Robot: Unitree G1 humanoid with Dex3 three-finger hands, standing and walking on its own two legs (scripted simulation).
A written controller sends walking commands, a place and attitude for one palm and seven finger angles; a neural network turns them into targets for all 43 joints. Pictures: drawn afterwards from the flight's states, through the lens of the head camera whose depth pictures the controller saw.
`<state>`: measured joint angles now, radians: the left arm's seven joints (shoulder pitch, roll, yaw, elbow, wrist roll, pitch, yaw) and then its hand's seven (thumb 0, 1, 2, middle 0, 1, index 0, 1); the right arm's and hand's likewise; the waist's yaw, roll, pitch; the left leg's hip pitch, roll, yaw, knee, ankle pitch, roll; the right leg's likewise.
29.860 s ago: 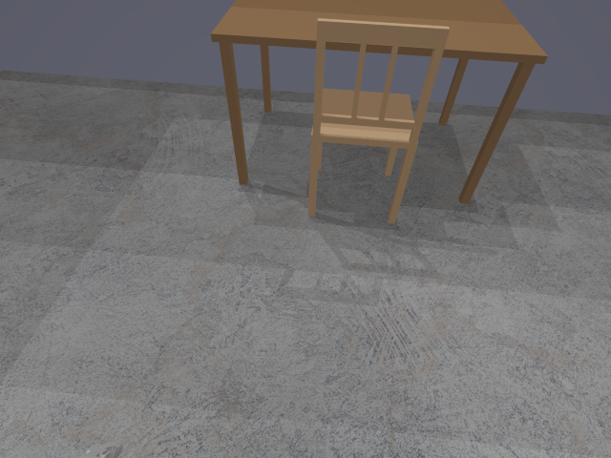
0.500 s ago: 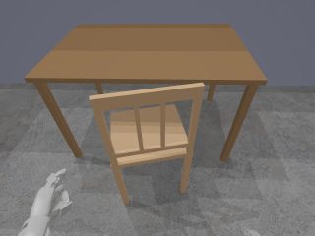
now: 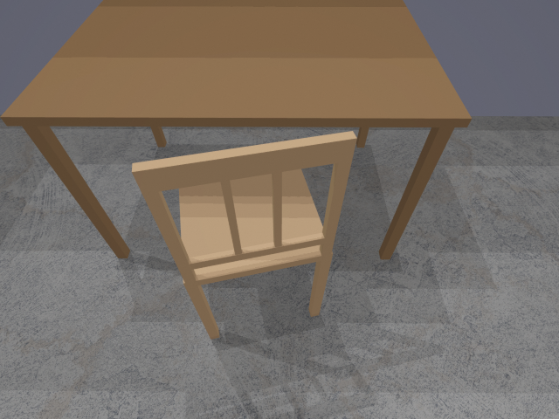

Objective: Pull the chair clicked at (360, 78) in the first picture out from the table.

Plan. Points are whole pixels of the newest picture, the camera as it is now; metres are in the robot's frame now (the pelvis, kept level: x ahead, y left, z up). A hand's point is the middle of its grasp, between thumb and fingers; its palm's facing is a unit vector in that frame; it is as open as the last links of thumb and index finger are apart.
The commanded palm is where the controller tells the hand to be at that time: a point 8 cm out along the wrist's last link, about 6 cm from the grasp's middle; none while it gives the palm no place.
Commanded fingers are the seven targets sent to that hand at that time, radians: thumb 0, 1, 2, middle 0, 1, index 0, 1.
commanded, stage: let the arm hang, fingers relaxed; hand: left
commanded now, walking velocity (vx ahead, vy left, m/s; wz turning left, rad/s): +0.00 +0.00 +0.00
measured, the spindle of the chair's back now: (232, 219) +0.52 +0.14 -0.12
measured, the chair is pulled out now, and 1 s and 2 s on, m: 0.11 0.11 0.11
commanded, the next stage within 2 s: look to check the result in 0.46 s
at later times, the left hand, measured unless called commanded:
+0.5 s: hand out of the picture +0.03 +0.16 -0.17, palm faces +0.01 -0.98 -0.21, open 7.3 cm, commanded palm none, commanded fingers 0.00 0.90 0.90 -0.20 -0.30 -0.20 -0.30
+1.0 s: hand out of the picture +0.02 +0.15 -0.17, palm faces +0.03 -0.98 -0.19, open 7.3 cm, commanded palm none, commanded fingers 0.00 0.90 0.90 -0.20 -0.30 -0.20 -0.30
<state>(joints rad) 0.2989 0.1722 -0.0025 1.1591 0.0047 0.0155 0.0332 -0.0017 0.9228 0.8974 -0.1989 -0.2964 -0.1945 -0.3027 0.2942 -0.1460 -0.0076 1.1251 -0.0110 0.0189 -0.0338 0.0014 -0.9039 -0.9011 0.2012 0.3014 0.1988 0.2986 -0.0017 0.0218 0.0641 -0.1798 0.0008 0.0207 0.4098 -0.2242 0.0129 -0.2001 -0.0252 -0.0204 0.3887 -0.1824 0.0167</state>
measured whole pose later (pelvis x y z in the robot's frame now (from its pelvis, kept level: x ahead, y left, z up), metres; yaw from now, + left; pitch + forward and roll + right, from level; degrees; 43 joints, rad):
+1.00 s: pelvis +0.03 -0.02 +0.00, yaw -1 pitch -1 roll +0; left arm 0.28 0.12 0.01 1.15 0.00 -0.01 0.04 0.01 0.92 0.90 -0.20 -0.30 -0.20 -0.30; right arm 0.28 -0.13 -0.01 1.15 -0.01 0.00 -0.05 0.00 -0.90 -0.90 0.20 0.30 0.20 0.30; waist -0.01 0.03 0.04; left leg -0.11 0.03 0.02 0.38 -0.25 -0.01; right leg -0.14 0.00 -0.02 0.37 -0.22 -0.01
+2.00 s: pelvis +0.07 +0.02 -0.02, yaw +2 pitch -1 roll -1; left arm 0.29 0.14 0.00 1.09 0.01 -0.02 0.05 0.00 0.91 0.90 -0.20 -0.30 -0.20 -0.30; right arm 0.28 -0.16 0.01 1.08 -0.01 -0.02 -0.04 0.02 -0.94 -0.90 0.20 0.30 0.20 0.30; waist 0.00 0.00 0.02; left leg -0.19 -0.02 0.03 0.60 -0.40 0.05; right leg -0.14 -0.05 -0.05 0.54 -0.38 0.04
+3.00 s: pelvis +0.05 +0.00 +0.00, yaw +2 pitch -1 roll +0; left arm 0.30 0.15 -0.01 1.12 0.01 -0.01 0.04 0.00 0.91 0.90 -0.20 -0.30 -0.19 -0.30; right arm 0.26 -0.14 0.01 1.16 0.00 -0.02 -0.03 0.01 -0.92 -0.90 0.20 0.30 0.20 0.30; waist 0.01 -0.03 0.05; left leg -0.14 -0.02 0.04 0.45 -0.28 0.03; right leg -0.12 -0.05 -0.04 0.44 -0.29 0.03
